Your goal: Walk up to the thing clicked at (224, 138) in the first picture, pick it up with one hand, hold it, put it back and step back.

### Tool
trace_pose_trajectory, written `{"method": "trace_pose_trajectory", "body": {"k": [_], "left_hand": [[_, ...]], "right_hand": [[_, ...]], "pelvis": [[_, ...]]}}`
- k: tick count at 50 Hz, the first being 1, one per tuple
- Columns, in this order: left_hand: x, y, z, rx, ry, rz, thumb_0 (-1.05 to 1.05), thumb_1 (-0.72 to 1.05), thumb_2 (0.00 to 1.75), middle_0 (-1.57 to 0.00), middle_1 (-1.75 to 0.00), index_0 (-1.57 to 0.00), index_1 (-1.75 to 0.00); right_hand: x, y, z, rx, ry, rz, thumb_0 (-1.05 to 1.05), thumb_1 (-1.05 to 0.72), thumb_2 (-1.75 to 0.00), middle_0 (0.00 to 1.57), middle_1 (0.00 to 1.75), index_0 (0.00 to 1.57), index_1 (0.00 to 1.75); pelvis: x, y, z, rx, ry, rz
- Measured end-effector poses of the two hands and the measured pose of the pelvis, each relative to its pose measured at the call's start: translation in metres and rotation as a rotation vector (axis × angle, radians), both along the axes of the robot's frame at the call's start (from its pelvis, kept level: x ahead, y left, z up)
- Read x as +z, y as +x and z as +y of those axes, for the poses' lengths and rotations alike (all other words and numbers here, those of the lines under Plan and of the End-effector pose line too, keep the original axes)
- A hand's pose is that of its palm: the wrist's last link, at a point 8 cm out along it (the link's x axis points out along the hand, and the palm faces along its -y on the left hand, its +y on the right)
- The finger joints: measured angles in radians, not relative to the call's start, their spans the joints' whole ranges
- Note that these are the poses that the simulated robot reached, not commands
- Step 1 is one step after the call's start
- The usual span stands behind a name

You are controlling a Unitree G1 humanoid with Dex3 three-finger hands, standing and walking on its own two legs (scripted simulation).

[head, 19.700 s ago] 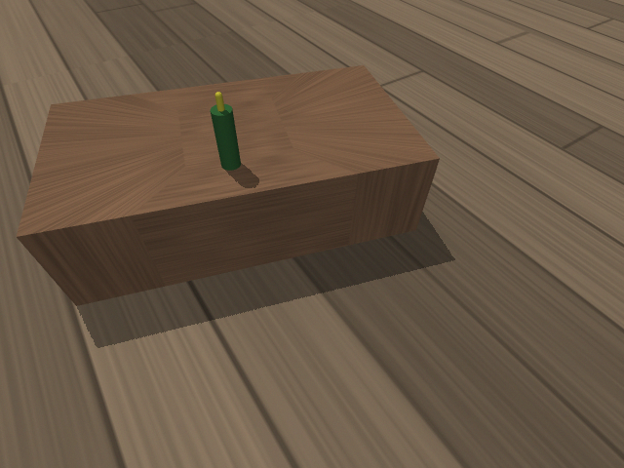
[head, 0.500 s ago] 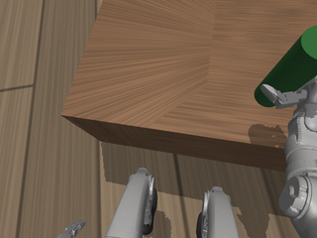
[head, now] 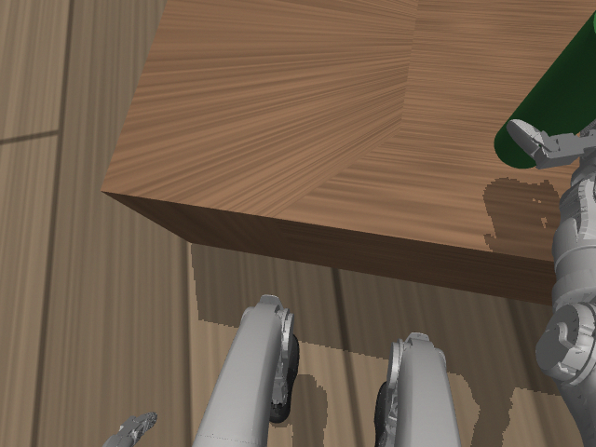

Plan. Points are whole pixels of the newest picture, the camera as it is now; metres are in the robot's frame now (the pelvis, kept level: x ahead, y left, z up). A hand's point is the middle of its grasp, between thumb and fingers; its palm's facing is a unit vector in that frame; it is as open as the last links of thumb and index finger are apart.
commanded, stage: lower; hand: right
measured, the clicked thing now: (581, 84) +0.53 -0.20 +0.06
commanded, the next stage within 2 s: loosen in 0.76 s
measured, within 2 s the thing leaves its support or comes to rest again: rests again in 1.08 s
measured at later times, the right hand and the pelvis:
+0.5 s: hand (530, 135) +0.55 -0.20 -0.06, palm faces +0.20 +0.98 -0.03, open 10.0 cm; pelvis -0.01 +0.00 -0.06, yaw +0 degrees
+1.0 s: hand (530, 137) +0.55 -0.21 -0.07, palm faces +0.21 +0.98 -0.03, open 9.9 cm; pelvis -0.02 +0.00 -0.09, yaw -1 degrees
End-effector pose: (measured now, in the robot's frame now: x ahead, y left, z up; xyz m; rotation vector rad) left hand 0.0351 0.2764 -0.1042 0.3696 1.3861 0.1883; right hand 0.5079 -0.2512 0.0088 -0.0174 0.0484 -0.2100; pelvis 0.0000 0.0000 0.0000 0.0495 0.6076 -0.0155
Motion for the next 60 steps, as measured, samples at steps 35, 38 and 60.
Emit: {"method": "trace_pose_trajectory", "body": {"k": [35,38,60], "left_hand": [[-0.069,-0.013,0.006,-0.021,0.007,0.069,0.00,0.90,0.90,-0.21,-0.31,-0.20,-0.30],[-0.072,-0.015,0.006,-0.021,0.007,0.075,0.00,0.90,0.90,-0.21,-0.31,-0.20,-0.30],[-0.082,-0.025,0.006,-0.009,0.014,0.090,0.00,0.93,0.88,-0.21,-0.31,-0.22,-0.30]], "right_hand": [[-0.077,0.010,-0.001,0.006,-0.012,-0.002,-0.04,0.48,-1.07,0.73,1.12,0.78,1.17],[-0.080,0.011,-0.002,0.006,-0.010,0.000,-0.04,0.48,-1.07,0.73,1.12,0.78,1.17],[-0.072,0.015,-0.005,-0.006,-0.007,-0.040,-0.03,0.38,-0.70,0.86,0.82,0.89,0.84]], "pelvis": [[-0.070,-0.013,-0.001,-0.015,0.006,0.049],[-0.074,-0.014,-0.001,-0.016,0.005,0.049],[-0.086,-0.021,-0.001,-0.022,0.007,0.046]]}}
